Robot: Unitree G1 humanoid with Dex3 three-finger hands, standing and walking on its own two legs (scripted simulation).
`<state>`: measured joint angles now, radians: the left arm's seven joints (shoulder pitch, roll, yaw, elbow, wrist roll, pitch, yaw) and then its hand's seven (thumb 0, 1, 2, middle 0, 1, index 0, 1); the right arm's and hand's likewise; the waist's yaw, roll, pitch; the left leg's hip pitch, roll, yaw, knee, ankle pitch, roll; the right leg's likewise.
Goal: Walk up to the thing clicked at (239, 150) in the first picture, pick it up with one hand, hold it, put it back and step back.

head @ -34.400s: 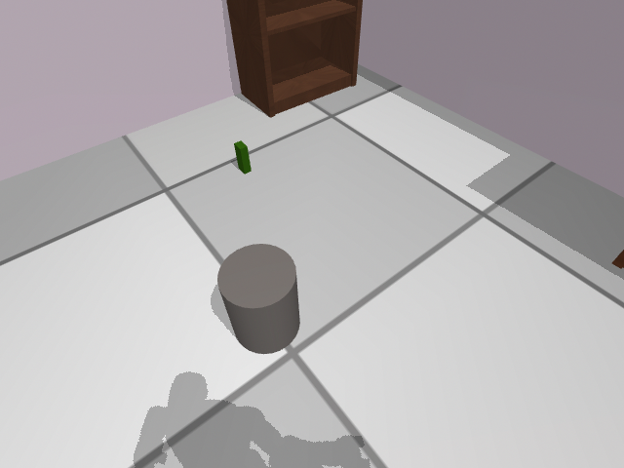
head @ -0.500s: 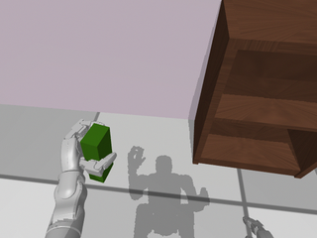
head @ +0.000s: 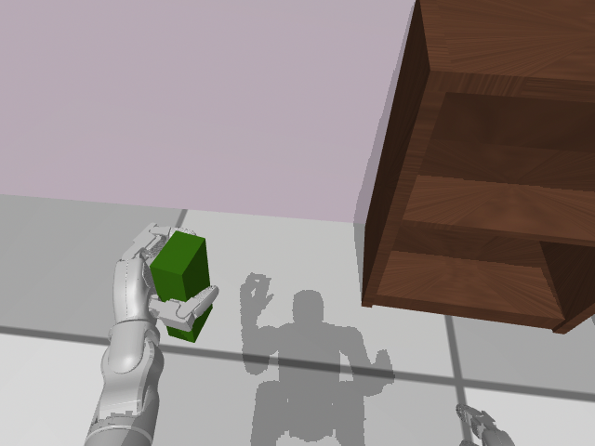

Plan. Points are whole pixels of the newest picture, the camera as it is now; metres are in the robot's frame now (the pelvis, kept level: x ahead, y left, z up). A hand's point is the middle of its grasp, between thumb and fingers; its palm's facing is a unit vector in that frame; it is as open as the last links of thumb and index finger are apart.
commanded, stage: hold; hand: left
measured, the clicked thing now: (185, 290) +0.33 +0.17 +0.04
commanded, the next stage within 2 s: crouch in 0.50 s
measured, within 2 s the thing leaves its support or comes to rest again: neither
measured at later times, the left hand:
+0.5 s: hand (182, 276) +0.33 +0.17 +0.06, palm faces +0.15 -0.99 +0.00, open 10.1 cm
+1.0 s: hand (186, 303) +0.33 +0.18 -0.02, palm faces +0.23 -0.97 +0.00, open 10.0 cm
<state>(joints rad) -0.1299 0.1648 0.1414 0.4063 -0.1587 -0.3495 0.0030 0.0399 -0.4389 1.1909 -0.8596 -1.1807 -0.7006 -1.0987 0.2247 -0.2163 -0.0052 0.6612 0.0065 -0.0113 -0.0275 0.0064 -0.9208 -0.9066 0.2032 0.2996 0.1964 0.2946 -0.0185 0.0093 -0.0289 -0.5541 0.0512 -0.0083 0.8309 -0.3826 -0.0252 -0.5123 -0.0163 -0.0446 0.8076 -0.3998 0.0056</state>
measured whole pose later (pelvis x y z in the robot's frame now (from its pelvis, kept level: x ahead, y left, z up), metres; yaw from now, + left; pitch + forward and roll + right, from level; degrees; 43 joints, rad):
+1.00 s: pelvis -0.02 +0.00 -0.03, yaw +0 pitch +13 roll -1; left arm -0.22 0.16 0.21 0.62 -0.13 -0.52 0.04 0.03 -0.41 1.20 -0.84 -1.18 -0.68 -1.10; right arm 0.20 -0.22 -0.03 0.66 -0.03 -0.04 0.01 0.00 -0.91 -0.91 0.20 0.30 0.20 0.29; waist -0.03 -0.01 -0.06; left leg -0.82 0.05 -0.02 1.03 -0.43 -0.02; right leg -0.78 -0.02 -0.04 1.01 -0.45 0.00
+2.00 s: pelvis -0.08 +0.00 -0.38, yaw -6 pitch +30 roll -5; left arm -0.62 0.40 0.54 1.07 -0.11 -0.81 -0.09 0.03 -0.43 1.22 -0.86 -1.17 -0.70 -1.10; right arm 0.05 -0.26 0.05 0.75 -0.13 0.01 0.08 0.00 -0.93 -0.91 0.20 0.30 0.20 0.29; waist -0.10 -0.04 -0.07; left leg -2.19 0.05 -0.13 2.32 -0.67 -0.04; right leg -2.13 0.00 -0.07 2.28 -0.69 0.00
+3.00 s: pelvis -0.09 +0.02 -0.45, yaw -12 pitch +20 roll -11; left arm -0.60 0.63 0.63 1.22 -0.11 -0.94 -0.05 0.02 -0.42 1.24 -0.84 -1.19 -0.69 -1.12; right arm -0.07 -0.33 0.28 0.65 -0.25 0.04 0.13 0.00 -0.93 -0.91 0.21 0.30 0.20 0.29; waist -0.19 -0.17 0.17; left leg -2.27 0.04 -0.28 2.60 -0.69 -0.04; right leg -2.16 0.05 -0.16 2.45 -0.66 0.04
